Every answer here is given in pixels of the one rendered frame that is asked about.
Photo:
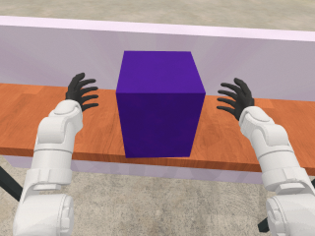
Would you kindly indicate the robot right hand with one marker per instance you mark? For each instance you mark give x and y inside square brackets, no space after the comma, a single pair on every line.
[243,98]

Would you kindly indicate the robot left hand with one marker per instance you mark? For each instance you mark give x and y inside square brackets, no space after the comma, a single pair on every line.
[75,91]

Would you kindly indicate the left robot upper arm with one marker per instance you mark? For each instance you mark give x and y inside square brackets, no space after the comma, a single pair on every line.
[46,215]

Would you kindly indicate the carton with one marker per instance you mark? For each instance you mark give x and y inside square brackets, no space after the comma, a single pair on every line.
[160,97]

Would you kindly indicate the left robot forearm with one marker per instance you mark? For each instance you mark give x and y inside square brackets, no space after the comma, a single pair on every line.
[52,153]

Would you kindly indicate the right robot upper arm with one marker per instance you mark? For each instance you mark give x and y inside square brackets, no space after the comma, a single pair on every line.
[291,215]

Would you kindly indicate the table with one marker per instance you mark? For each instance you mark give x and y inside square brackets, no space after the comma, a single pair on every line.
[218,142]

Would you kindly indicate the right robot forearm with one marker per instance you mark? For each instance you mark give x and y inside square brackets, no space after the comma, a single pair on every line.
[281,171]

